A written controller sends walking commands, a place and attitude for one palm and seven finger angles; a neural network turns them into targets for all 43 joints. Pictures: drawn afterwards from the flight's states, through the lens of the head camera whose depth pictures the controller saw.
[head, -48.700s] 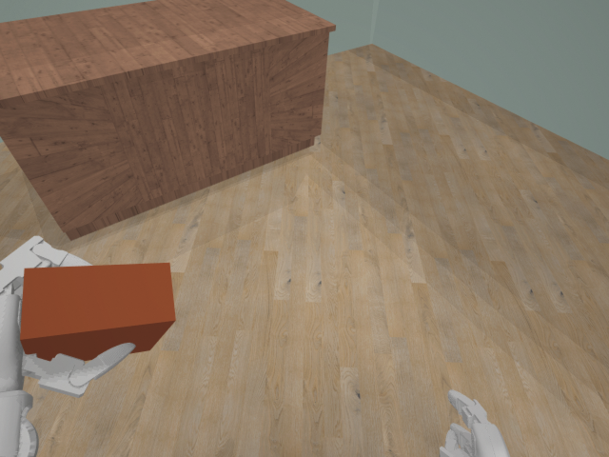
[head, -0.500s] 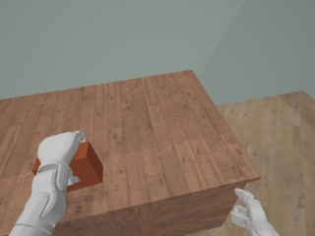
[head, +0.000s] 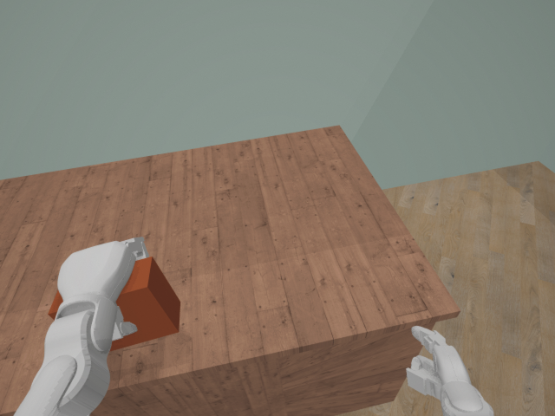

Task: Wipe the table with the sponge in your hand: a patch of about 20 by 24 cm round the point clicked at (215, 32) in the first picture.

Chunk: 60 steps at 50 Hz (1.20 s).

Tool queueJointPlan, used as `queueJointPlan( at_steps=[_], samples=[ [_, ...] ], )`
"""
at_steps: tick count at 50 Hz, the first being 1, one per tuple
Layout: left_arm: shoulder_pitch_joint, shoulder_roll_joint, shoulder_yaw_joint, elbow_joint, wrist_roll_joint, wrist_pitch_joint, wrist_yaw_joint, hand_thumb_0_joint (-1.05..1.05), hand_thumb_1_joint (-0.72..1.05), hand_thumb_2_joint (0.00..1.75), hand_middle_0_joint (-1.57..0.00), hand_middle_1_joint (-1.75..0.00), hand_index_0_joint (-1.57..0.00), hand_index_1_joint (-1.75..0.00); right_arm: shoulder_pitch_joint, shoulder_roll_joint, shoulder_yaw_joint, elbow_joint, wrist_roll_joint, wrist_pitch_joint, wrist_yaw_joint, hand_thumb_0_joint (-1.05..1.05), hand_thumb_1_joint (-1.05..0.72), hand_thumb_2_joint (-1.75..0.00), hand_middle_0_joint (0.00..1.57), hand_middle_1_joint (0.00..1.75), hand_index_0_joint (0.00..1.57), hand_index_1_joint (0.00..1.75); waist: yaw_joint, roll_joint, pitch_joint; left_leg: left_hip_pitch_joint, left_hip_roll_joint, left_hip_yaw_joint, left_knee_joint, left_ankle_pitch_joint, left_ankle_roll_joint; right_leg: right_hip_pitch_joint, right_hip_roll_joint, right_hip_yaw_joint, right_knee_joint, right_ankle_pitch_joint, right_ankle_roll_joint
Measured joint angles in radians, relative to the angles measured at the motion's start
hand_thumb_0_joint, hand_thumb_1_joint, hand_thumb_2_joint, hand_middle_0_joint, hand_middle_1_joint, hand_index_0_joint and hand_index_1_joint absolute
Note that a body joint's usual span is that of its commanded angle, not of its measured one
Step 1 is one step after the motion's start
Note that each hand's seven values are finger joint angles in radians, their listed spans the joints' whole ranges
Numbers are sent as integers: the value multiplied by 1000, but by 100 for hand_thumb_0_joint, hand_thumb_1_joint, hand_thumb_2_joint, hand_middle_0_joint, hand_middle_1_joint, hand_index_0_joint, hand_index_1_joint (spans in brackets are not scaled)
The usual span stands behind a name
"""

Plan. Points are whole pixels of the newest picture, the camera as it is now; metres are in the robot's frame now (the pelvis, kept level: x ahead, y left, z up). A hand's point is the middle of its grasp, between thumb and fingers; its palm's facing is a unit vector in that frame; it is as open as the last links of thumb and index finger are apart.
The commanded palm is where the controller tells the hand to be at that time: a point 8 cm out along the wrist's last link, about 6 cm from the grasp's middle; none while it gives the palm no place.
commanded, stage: bring the sponge back beside the body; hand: left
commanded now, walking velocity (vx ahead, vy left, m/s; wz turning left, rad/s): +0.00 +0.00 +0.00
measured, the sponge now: (127, 314) +0.22 +0.28 +0.03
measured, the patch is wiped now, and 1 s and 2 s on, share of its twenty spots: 1.00 1.00 1.00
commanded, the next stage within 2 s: step back with the hand held close in 1.06 s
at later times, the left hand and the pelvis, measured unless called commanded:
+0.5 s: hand (105, 307) +0.20 +0.27 +0.10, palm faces +0.03 -0.10 -0.99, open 10.1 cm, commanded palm +0.16 +0.27 +0.17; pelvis -0.01 -0.01 +0.00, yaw +0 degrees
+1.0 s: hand (86, 323) +0.17 +0.28 +0.11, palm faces +0.07 -0.10 -0.99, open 10.1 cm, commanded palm +0.14 +0.27 +0.18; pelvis -0.02 -0.01 +0.00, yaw +0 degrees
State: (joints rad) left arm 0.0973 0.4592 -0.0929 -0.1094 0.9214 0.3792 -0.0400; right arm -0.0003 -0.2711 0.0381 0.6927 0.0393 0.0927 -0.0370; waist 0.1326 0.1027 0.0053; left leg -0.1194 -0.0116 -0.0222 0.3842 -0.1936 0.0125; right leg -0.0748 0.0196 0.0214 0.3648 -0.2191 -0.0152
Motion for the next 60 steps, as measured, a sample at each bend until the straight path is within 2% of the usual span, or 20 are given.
queueJointPlan(
  at_steps=[7, 12, 18, 22, 28, 37, 51, 60],
  samples=[
    [20, 24, 18, -39, 2, -57, 21, 0, -52, 106, -74, -134, -75, -136, 1, 11, -3, 10, -7, -14, -14, 1, -91, -90, 20, 30, 21, 30, 15, -3, 14, 12, 10, -4, 5, -2, -7, 16, 10, -3, -6, 4, -8],
    [40, 30, 48, -74, -12, -34, 32, 0, -52, 106, -74, -134, -74, -136, -2, 15, -3, 12, -4, -14, -8, 1, -91, -90, 20, 30, 20, 30, 12, 5, 8, 14, 13, -1, 4, -2, -10, 17, 13, 1, -5, 6, -9],
    [79, 21, 42, -116, -24, 7, 4, 0, -52, 106, -74, -134, -74, -136, -6, 7, 2, 6, -2, -6, -1, 1, -91, -90, 20, 30, 20, 29, 5, 15, 0, 8, 9, 0, 6, 1, -9, 5, 10, 2, 9, 1, -8],
    [113, 30, 39, -147, -26, -3, -10, 0, -52, 106, -74, -134, -74, -136, -4, 6, 4, -2, -7, -8, -2, 1, -91, -90, 20, 30, 20, 30, 8, 13, 3, 6, 10, 0, 12, -1, -10, 1, 10, 2, 19, -3, -9],
    [169, 54, 66, -212, -32, -30, 5, 0, -52, 106, -74, -134, -74, -136, 3, 8, 1, -7, -10, -17, -3, 1, -91, -90, 20, 30, 20, 30, 19, 8, 8, 6, 16, -1, 27, -9, -13, 5, 17, 1, 24, -4, -12],
    [215, 60, 91, -268, -49, -6, 0, 0, -52, 106, -74, -134, -74, -136, 0, 7, 0, -3, -9, -17, -3, 1, -91, -90, 20, 30, 19, 29, 23, 12, 6, 6, 16, -2, 36, -9, -12, 7, 18, 1, 27, -2, -11],
    [212, 64, 86, -261, -40, -38, -2, 0, -52, 106, -74, -134, -74, -136, -3, 21, 9, -10, -13, -41, -9, 1, -90, -90, 20, 30, 20, 29, 20, 4, 13, 6, 14, -1, 35, 1, -10, 7, 16, 3, 27, 8, -8],
    [196, 57, 82, -240, -34, -13, 4, 0, -52, 106, -74, -134, -74, -136, -9, 20, 12, -3, -13, -40, -6, 1, -90, -90, 20, 30, 20, 30, 21, 7, 10, 4, 10, 0, 29, 9, -7, 4, 12, 4, 25, 14, -5]
  ],
)
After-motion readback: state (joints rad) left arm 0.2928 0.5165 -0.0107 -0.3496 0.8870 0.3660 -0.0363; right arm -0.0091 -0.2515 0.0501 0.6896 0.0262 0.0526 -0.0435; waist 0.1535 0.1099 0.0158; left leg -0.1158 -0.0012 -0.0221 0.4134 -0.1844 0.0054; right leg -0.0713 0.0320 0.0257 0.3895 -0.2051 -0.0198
